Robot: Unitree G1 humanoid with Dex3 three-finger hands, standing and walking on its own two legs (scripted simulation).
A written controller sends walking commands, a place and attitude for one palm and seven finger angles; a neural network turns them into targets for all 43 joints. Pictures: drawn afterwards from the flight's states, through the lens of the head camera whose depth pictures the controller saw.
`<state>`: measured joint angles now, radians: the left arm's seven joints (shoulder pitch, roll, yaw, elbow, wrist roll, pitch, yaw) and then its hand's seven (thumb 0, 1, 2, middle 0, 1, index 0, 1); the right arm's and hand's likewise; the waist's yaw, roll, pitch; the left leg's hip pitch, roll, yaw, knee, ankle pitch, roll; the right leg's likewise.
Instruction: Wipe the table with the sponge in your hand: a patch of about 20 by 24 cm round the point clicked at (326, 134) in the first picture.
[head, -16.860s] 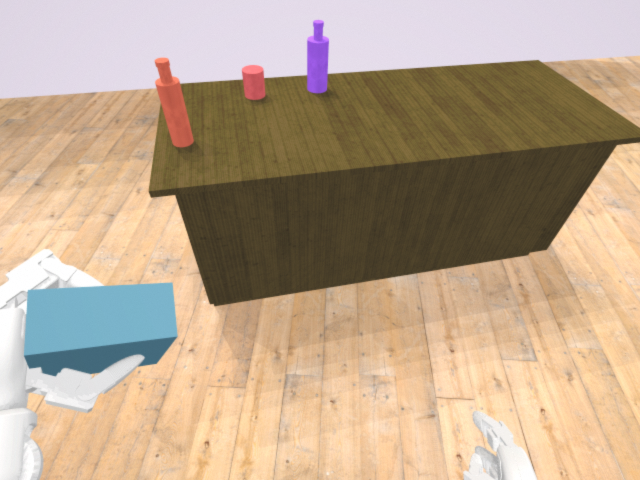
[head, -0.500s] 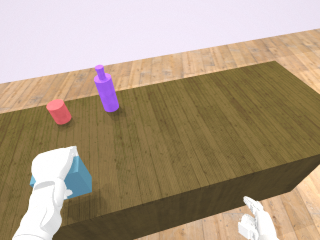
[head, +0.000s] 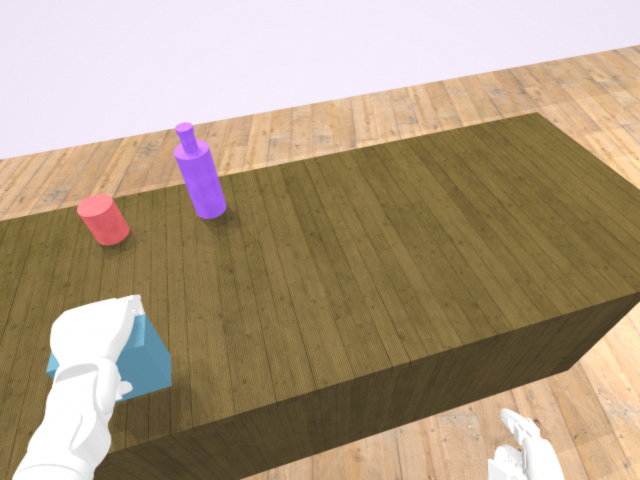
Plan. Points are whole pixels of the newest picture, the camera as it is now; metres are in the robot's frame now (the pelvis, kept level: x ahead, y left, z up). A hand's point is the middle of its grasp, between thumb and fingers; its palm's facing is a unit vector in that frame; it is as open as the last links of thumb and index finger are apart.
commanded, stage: lower the sponge onto the table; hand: left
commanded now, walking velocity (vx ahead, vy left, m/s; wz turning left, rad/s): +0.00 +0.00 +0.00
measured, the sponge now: (121, 369) +0.24 +0.32 -0.03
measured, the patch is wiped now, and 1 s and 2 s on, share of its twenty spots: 0.00 0.00 0.25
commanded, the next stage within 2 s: wipe forward along the first lane in 1.24 s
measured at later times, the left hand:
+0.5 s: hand (120, 357) +0.25 +0.32 -0.02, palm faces -0.12 -0.04 -0.99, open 9.4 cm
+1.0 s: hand (130, 362) +0.25 +0.32 -0.04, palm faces -0.14 -0.03 -0.99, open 9.4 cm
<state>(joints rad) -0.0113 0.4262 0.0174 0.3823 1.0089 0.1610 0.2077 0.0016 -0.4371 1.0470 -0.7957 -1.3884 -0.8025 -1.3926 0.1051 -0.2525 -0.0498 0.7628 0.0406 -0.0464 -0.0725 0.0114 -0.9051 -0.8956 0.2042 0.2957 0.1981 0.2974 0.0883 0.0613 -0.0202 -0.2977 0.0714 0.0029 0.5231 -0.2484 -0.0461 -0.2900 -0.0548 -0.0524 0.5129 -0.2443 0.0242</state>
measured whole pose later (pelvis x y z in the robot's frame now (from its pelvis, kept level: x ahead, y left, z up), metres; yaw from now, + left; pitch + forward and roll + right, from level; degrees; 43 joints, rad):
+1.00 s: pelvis -0.01 +0.00 -0.01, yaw +0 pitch +6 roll -1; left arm -0.06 0.40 0.02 0.54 1.04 0.16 0.32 0.00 -0.44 1.05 -0.80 -1.39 -0.80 -1.39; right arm 0.13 -0.24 -0.06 0.77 0.04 -0.03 -0.07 0.01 -0.91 -0.90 0.20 0.30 0.20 0.30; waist 0.06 0.04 -0.06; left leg -0.46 0.07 0.00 0.66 -0.30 -0.04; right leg -0.45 -0.05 -0.04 0.64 -0.29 0.03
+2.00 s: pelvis -0.05 -0.01 -0.05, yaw -1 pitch +15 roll -1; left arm -0.45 0.58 0.11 0.97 1.06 0.03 0.34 0.02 -0.56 1.18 -0.84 -1.32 -0.84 -1.39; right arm 0.22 -0.28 -0.05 0.78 0.05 -0.03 -0.07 0.01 -0.91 -0.90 0.21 0.30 0.20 0.30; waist 0.01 0.05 -0.13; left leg -0.83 0.08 -0.04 0.90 -0.34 -0.02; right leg -0.82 -0.03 -0.04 0.87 -0.31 0.01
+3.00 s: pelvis -0.05 -0.01 -0.08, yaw -6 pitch +24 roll -3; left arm -0.75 0.90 0.21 1.18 1.07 -0.02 0.19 0.02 -0.56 1.19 -0.83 -1.35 -0.84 -1.42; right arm 0.27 -0.31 0.01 0.73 0.06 -0.02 -0.06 0.01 -0.91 -0.90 0.21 0.30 0.20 0.30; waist -0.07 0.03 -0.13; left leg -1.12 0.05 -0.13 1.11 -0.43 -0.02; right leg -1.11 0.04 -0.02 1.01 -0.33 0.00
